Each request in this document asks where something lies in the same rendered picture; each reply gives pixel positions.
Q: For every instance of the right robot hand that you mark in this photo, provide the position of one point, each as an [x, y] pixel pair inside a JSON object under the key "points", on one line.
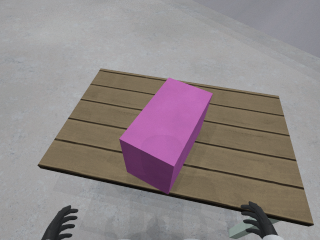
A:
{"points": [[265, 227]]}

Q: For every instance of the table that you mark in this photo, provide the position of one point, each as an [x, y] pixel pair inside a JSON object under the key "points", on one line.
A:
{"points": [[242, 153]]}

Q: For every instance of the carton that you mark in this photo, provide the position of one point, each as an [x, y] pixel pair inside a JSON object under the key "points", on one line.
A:
{"points": [[157, 143]]}

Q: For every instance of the left robot hand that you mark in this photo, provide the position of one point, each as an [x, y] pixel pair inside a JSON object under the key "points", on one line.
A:
{"points": [[55, 227]]}

